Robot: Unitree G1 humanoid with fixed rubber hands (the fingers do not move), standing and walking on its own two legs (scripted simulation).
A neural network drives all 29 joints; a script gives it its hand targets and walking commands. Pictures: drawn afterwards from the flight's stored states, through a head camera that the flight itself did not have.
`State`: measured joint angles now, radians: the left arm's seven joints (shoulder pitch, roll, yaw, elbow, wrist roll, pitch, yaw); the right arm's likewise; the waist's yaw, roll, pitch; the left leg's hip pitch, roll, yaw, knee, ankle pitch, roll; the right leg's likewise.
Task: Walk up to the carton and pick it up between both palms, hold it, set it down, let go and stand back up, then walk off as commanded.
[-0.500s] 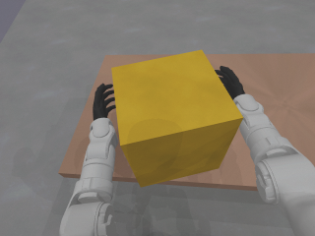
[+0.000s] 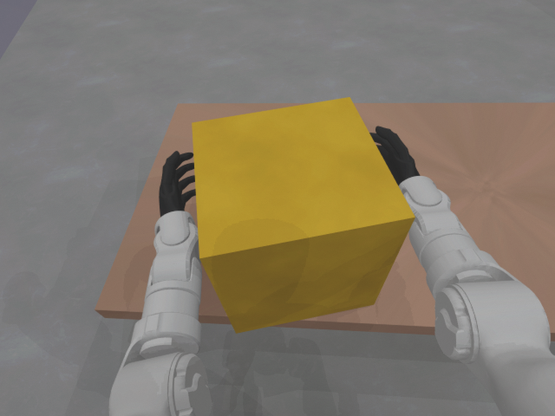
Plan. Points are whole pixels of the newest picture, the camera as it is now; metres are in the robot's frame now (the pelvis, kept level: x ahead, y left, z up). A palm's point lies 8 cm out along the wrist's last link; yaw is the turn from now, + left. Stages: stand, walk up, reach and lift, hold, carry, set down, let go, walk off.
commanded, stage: reach and lift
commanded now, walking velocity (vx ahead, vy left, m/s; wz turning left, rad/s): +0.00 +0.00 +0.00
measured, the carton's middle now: (290, 220) +0.39 +0.06 +0.02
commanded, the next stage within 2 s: none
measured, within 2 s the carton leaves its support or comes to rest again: leaves its support in 0.38 s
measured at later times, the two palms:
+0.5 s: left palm (173, 206) +0.34 +0.22 +0.10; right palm (411, 183) +0.42 -0.11 +0.10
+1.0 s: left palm (169, 191) +0.35 +0.22 +0.13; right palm (423, 168) +0.41 -0.11 +0.15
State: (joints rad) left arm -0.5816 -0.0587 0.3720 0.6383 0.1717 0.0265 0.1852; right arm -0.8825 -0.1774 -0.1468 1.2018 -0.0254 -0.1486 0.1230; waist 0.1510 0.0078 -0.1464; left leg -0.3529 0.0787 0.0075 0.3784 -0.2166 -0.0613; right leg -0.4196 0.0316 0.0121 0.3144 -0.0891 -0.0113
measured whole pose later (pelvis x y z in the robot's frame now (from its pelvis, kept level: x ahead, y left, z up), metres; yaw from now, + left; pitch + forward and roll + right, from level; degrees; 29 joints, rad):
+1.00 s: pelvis -0.02 +0.00 +0.00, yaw +1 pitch +6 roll -1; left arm -0.63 0.03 0.29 0.62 0.05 0.26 0.18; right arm -0.86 -0.17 -0.02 1.01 0.14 0.15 -0.01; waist 0.08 0.01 -0.19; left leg -0.28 0.07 0.00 0.38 -0.20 -0.06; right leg -0.34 0.02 0.01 0.29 -0.07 -0.01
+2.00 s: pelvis -0.02 +0.02 +0.00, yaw +1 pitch +1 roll -1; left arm -0.76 0.09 0.33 0.52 0.08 0.57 0.10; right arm -0.93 -0.17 0.00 0.83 0.25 0.44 -0.15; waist -0.05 0.00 -0.21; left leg -0.20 0.05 -0.01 0.38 -0.21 -0.03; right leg -0.24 0.00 0.00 0.29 -0.07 0.01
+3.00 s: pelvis -0.02 +0.02 +0.00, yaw +2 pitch +1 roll -1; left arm -0.83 0.12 0.35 0.48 0.09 0.72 0.07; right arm -0.99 -0.19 -0.02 0.78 0.30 0.59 -0.19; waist -0.07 0.01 -0.23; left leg -0.18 0.04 -0.01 0.38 -0.21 -0.03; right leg -0.23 0.00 0.00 0.29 -0.07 0.01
